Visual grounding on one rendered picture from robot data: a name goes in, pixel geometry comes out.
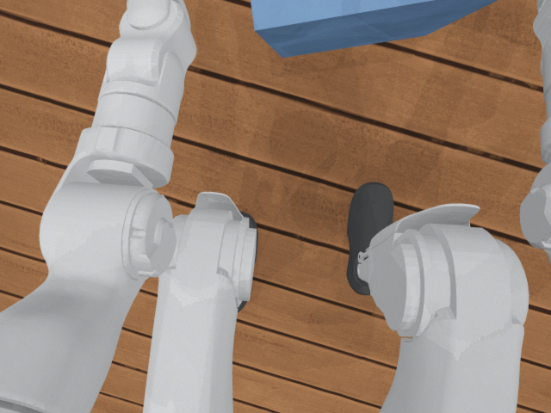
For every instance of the robot right upper arm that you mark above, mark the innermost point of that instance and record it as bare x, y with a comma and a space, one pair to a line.
535, 212

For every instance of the right robot thigh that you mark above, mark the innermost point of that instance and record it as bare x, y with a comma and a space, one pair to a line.
448, 287

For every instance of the right robot forearm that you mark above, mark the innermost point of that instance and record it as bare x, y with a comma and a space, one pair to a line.
542, 29

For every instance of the robot thigh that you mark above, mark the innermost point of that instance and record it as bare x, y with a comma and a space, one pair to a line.
190, 365
448, 287

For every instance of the left robot thigh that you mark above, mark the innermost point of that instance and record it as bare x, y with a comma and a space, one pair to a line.
190, 365

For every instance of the carton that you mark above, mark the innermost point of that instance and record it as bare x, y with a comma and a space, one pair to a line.
297, 27

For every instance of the robot left upper arm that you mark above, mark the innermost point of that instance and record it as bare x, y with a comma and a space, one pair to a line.
100, 243

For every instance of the left robot forearm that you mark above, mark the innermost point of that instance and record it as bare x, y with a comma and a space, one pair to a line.
138, 105

